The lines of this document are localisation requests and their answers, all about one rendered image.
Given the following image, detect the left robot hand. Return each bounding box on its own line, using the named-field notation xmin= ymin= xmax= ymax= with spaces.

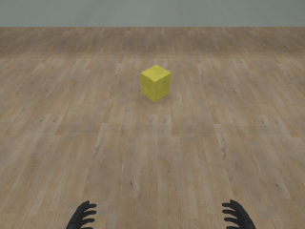
xmin=66 ymin=200 xmax=97 ymax=229

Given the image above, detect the carton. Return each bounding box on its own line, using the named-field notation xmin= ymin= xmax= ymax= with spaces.
xmin=140 ymin=65 xmax=172 ymax=103

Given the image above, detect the right robot hand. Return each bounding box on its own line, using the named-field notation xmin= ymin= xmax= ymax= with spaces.
xmin=222 ymin=199 xmax=256 ymax=229

